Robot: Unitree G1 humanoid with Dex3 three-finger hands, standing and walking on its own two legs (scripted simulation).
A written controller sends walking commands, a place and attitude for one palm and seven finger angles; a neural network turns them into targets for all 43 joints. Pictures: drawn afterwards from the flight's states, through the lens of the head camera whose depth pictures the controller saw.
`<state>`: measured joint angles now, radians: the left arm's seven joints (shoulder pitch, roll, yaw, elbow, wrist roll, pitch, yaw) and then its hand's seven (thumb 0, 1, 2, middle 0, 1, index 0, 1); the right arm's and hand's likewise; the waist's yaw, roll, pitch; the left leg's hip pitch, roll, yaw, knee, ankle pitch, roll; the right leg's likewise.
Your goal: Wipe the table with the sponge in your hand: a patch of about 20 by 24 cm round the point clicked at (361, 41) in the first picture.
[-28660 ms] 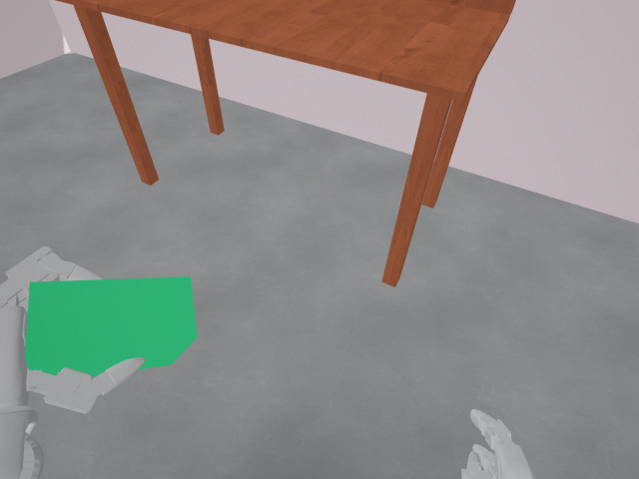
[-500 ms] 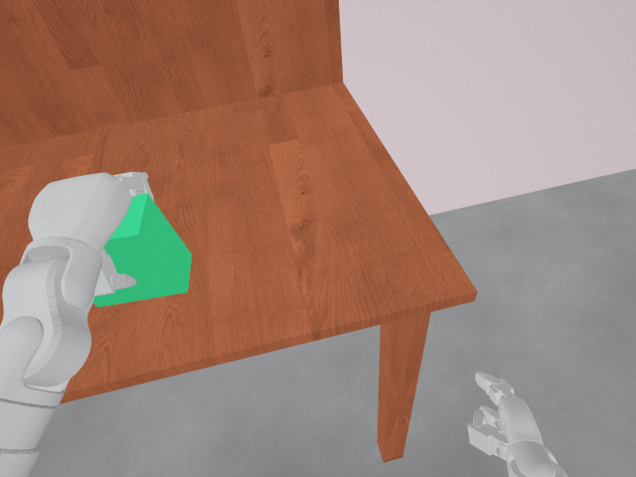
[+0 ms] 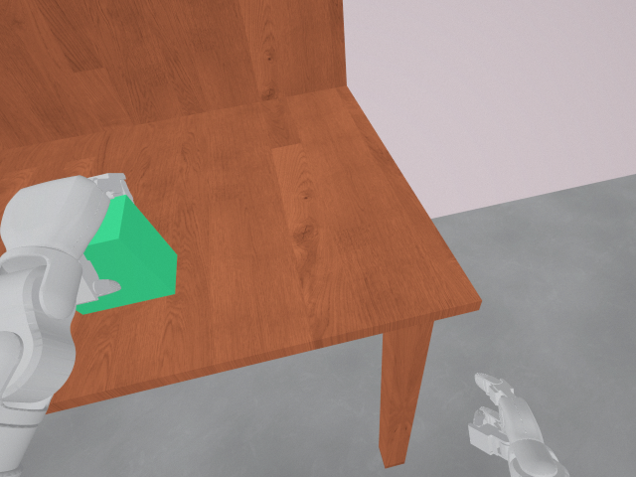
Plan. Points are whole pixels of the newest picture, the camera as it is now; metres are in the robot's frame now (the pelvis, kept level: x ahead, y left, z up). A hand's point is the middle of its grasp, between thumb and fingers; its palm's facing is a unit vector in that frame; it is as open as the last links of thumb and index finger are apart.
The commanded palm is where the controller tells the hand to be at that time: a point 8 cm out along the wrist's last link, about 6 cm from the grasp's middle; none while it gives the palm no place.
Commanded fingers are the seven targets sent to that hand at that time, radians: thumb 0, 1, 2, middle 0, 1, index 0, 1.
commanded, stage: move the sponge above the wiping area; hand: left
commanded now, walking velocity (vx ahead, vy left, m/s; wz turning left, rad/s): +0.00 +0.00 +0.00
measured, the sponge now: (113, 268) +0.27 +0.30 +0.15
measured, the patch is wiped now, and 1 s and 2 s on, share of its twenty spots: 0.00 0.00 0.20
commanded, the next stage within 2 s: lower the sponge onto the table in 0.16 s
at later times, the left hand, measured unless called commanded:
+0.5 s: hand (97, 239) +0.27 +0.29 +0.20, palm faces +0.16 -0.03 -0.99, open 9.8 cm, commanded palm +0.22 +0.29 +0.27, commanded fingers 0.00 0.10 1.30 -1.20 -1.60 -1.20 -1.60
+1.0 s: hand (108, 263) +0.25 +0.29 +0.18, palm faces +0.09 -0.03 -1.00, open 9.8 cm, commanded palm +0.22 +0.29 +0.25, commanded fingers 0.00 0.10 1.30 -1.20 -1.60 -1.20 -1.60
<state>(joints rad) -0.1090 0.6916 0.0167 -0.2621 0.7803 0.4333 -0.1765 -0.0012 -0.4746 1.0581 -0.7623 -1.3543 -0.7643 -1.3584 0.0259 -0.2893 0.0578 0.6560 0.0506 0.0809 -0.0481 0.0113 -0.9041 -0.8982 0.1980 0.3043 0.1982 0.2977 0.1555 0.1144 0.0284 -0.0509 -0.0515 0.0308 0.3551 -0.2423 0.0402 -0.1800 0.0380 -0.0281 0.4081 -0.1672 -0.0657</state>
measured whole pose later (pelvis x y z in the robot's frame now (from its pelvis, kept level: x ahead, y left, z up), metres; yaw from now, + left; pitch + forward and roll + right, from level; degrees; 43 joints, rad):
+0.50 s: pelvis -0.01 -0.01 +0.00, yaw +0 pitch -4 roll +1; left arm -0.16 0.68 0.00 -0.21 0.79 0.52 -0.19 0.00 -0.47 1.06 -0.76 -1.35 -0.76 -1.36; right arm 0.02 -0.29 0.07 0.64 0.06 0.11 -0.04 0.01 -0.90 -0.90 0.20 0.30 0.20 0.30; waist 0.14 0.12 0.02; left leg -0.06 -0.05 0.03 0.35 -0.23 0.03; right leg -0.19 0.04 -0.03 0.41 -0.16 -0.07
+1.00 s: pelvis -0.01 -0.02 +0.00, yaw +0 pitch -4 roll +2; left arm -0.09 0.66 0.00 -0.18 0.80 0.47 -0.18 0.00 -0.48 1.06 -0.76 -1.35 -0.77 -1.36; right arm 0.03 -0.29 0.06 0.65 0.05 0.09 -0.05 0.01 -0.90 -0.90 0.20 0.30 0.20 0.30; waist 0.13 0.12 0.02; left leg -0.07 -0.04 0.03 0.38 -0.24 0.02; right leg -0.20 0.05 -0.03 0.43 -0.17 -0.08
